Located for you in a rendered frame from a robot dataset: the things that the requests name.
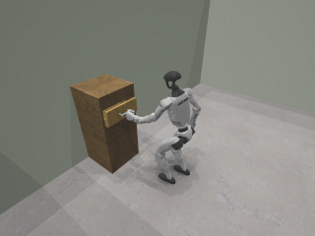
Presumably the drawer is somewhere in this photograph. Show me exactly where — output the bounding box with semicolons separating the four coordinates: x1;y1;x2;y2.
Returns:
102;97;138;128

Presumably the cabinet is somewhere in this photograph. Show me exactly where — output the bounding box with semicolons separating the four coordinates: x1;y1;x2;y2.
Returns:
70;74;139;174

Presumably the left robot upper arm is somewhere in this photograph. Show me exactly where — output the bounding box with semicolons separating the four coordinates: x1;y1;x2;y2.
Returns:
150;98;173;122

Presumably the left robot hand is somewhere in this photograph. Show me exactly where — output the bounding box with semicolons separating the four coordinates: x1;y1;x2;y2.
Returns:
126;109;135;121

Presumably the robot left forearm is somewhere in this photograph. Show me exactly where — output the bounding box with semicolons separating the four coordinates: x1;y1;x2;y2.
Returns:
132;115;155;124

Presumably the humanoid robot torso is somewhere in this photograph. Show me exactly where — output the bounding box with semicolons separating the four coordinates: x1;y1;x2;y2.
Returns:
167;88;193;145

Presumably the right robot hand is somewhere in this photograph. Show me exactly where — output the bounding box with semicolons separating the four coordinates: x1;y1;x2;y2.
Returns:
187;121;196;129

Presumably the right robot upper arm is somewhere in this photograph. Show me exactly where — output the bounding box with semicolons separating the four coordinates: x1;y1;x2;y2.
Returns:
184;88;201;113

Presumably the robot right forearm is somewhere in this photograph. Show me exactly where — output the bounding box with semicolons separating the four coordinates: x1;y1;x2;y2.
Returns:
189;109;201;123

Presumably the left robot thigh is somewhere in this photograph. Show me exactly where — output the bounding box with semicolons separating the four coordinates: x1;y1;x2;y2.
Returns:
155;136;185;158

